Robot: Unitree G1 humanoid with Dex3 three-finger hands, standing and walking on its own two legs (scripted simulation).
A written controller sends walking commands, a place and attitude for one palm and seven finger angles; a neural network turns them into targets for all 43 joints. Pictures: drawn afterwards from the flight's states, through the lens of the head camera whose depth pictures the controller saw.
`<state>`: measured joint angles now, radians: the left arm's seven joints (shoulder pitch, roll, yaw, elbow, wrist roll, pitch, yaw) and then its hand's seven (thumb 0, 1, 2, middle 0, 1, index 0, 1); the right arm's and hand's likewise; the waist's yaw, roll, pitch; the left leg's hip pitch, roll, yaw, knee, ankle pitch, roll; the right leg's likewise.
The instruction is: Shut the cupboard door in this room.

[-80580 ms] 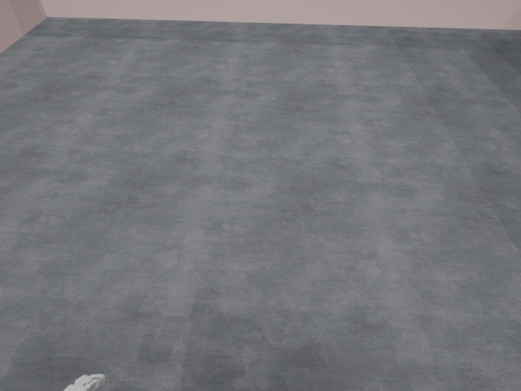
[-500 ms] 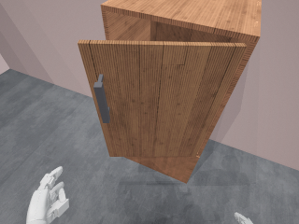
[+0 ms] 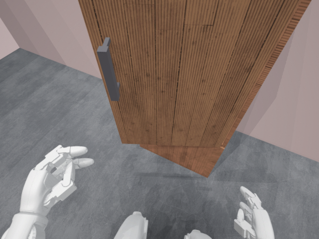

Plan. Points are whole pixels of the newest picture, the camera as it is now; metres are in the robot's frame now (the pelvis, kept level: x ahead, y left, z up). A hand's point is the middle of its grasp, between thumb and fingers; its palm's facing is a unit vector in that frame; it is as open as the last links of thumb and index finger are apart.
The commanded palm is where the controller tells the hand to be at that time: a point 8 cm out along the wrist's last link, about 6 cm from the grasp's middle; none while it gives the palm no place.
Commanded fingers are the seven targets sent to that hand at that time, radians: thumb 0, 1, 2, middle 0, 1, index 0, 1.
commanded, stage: raise the hand and make a fist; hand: left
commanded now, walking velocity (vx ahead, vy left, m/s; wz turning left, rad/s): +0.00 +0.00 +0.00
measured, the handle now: (111, 71) +0.48 +0.18 +0.15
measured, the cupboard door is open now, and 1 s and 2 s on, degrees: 25 25 25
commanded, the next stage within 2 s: bring the fist close to the handle in 1.28 s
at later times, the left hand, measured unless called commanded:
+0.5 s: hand (61, 171) +0.22 +0.22 +0.11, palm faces +0.08 -1.00 -0.03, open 3.2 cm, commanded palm +0.20 +0.27 +0.12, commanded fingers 0.00 0.90 0.90 -1.25 -1.44 -1.25 -1.44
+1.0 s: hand (64, 152) +0.24 +0.20 +0.15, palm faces +0.06 -1.00 -0.03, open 3.1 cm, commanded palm +0.21 +0.25 +0.15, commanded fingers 0.00 0.90 0.90 -1.30 -1.50 -1.30 -1.50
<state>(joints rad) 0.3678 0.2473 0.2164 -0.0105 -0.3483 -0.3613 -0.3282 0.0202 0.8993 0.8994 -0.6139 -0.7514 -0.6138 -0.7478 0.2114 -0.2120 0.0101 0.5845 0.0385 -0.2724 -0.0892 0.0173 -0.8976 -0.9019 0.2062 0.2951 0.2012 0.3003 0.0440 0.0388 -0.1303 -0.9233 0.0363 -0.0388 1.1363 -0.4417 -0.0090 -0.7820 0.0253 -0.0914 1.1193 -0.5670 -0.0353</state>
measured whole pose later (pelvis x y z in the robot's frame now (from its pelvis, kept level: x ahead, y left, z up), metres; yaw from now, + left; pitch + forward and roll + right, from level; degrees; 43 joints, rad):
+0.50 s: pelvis +0.01 +0.02 +0.03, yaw +0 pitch +9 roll -2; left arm 0.42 0.24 0.16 -0.13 -0.30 -0.29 -0.19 0.02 0.90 0.90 -1.07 -1.25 -1.07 -1.25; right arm 0.25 -0.23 0.03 0.52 0.03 -0.21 -0.07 0.02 -0.90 -0.90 0.20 0.29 0.20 0.30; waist 0.03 0.04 -0.11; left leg -0.73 0.02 0.00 0.97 -0.40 0.02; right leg -0.59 0.01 -0.06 0.94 -0.50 0.00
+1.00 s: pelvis +0.01 +0.01 +0.05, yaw +0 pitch +4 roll -1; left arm 0.32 0.24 0.16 -0.12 -0.30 -0.16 -0.17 0.02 0.90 0.90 -1.30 -1.50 -1.30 -1.50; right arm 0.27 -0.24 0.05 0.56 0.05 -0.23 -0.07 0.02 -0.90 -0.90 0.21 0.30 0.20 0.30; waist 0.02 0.05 -0.08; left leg -0.54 0.01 0.01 0.80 -0.33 0.01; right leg -0.42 0.01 -0.05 0.79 -0.44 -0.01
